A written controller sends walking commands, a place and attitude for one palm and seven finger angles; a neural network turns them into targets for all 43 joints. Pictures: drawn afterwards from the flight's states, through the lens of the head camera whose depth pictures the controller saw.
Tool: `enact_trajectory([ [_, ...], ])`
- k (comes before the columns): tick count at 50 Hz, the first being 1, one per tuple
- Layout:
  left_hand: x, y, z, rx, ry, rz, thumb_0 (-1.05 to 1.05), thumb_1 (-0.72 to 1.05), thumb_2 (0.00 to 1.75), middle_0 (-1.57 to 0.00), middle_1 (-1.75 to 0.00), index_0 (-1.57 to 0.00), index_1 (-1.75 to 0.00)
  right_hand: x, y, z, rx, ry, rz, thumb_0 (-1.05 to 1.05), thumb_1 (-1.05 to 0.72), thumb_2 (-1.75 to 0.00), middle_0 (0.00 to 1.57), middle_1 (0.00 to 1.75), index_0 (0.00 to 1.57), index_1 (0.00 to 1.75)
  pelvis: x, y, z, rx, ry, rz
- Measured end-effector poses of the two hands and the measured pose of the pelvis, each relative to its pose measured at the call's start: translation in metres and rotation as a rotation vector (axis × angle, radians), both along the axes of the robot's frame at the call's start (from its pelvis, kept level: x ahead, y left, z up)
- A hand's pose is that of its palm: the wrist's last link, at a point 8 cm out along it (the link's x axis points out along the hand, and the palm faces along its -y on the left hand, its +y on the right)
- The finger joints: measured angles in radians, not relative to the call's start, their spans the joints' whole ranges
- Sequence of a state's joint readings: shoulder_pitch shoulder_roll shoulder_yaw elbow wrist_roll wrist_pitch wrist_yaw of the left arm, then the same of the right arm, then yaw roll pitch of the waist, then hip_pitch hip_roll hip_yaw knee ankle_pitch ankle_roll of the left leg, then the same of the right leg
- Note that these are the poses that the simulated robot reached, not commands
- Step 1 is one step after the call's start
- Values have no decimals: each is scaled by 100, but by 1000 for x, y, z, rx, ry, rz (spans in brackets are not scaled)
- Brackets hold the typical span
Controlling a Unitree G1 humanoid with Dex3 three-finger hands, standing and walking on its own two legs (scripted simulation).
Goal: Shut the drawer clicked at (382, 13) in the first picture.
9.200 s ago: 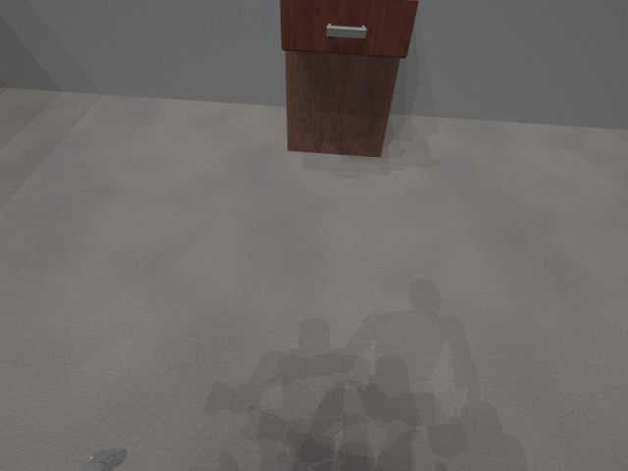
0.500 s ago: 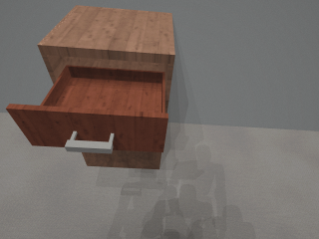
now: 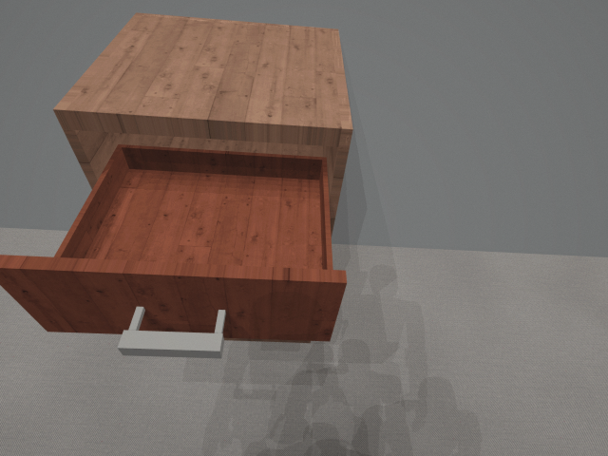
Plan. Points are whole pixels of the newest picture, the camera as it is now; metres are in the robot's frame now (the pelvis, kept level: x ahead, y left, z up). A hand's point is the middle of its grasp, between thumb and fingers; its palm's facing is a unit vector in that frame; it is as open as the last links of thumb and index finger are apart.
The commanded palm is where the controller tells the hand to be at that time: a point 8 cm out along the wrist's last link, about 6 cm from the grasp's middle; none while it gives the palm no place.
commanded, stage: come to a stop and stand still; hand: left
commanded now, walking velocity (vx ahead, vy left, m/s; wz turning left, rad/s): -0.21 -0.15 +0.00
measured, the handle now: (176, 329) +0.28 +0.19 -0.02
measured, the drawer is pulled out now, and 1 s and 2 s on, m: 0.29 0.29 0.29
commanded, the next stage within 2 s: look again from close up in 0.92 s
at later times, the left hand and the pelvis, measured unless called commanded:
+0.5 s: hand out of the picture +0.09 +0.15 -0.17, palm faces +0.01 -0.97 -0.24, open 7.3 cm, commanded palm none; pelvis +0.02 -0.03 +0.00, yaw +0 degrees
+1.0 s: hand out of the picture -0.04 +0.14 -0.17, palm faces +0.01 -0.98 -0.18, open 7.4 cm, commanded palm none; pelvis +0.00 -0.02 +0.00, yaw -2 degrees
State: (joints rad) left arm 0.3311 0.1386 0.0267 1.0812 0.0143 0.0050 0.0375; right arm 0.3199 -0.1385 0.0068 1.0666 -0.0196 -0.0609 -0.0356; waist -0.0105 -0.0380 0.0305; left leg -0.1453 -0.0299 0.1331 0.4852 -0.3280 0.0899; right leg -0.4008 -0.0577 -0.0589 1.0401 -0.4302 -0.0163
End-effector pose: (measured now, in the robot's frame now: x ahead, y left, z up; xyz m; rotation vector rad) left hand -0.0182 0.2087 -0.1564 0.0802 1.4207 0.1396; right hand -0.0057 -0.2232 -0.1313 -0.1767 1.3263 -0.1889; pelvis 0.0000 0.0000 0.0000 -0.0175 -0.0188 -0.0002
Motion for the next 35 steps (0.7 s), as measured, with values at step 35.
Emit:
enact_trajectory([
  [35,72,12,9,62,-184,-39,1,91,89,-20,-30,-20,-30,52,-17,-1,11,-85,9,1,-91,-90,19,30,19,30,-3,-10,-3,29,-22,-17],
])
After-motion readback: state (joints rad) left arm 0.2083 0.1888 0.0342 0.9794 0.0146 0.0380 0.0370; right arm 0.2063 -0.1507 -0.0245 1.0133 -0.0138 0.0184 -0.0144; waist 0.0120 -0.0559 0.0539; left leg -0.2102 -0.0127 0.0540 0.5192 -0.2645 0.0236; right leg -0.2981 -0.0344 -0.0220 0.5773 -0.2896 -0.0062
